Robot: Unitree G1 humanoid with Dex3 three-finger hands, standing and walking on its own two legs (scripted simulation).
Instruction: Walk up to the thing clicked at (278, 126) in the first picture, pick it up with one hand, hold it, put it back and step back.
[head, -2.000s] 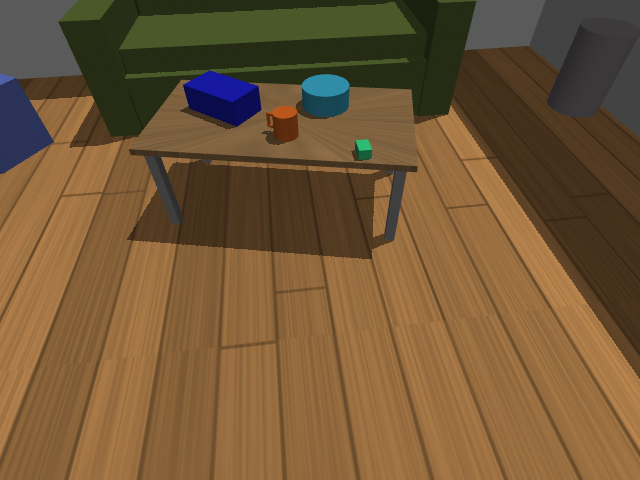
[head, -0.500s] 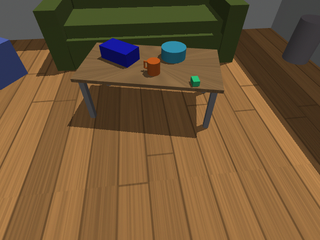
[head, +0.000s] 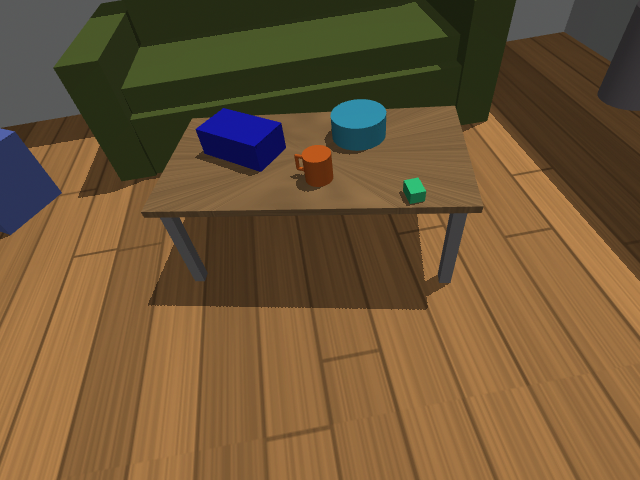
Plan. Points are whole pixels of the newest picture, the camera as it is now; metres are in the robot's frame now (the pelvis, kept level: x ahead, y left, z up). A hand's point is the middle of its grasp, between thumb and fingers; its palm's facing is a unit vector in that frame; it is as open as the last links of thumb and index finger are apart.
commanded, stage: walk up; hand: right
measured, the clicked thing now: (313, 165) +1.09 +0.08 -0.30
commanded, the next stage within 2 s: none
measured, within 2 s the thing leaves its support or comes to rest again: neither
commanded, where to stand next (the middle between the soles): +0.64 +0.28 m, yaw -5 degrees
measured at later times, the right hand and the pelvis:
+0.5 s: hand (454, 407) +0.27 -0.15 -0.13, palm faces +0.01 +0.94 -0.35, open 7.4 cm; pelvis +0.21 +0.12 +0.00, yaw -2 degrees
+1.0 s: hand (384, 300) +0.46 -0.08 -0.14, palm faces -0.02 +0.92 -0.40, open 7.4 cm; pelvis +0.39 +0.22 -0.02, yaw -1 degrees
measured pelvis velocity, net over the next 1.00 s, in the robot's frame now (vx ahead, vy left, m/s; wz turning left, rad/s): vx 0.39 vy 0.22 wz -0.02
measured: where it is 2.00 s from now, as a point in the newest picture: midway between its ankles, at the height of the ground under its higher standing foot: (251, 372)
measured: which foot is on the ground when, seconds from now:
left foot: up 0.00-0.20, down 0.22-0.60, up 0.62-0.94, down 0.96-1.00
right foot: down 0.00-0.24, up 0.26-0.58, down 0.60-0.98, up 1.00-1.00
